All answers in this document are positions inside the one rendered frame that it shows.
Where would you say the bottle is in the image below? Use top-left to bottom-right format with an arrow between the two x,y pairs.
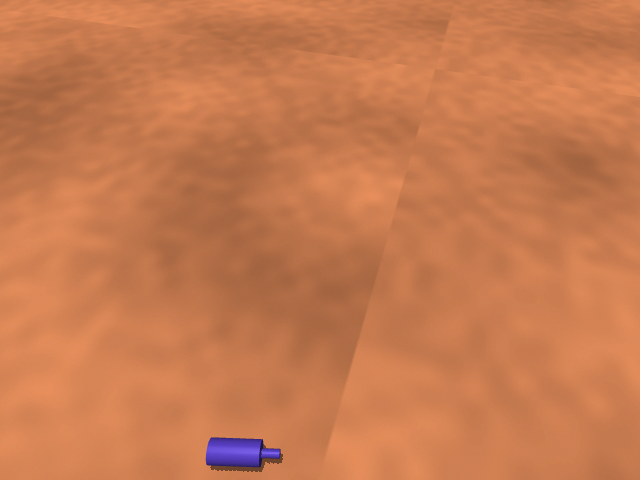
206,437 -> 281,467

